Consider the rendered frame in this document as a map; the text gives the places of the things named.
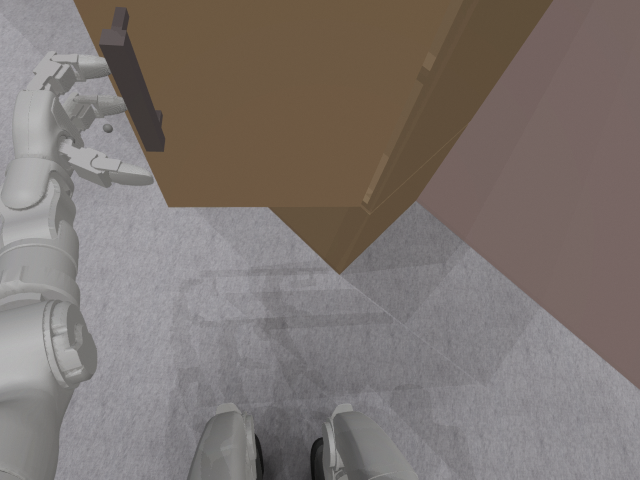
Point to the robot thigh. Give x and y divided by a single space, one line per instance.
226 445
355 443

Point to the robot left hand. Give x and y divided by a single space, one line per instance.
40 124

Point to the cupboard door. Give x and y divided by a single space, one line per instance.
272 103

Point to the robot right thigh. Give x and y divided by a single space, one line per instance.
355 443

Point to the handle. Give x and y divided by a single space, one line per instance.
121 59

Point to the left robot forearm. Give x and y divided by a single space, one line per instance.
39 248

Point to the robot left upper arm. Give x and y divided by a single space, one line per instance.
46 351

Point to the robot left thigh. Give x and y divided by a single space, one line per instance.
226 445

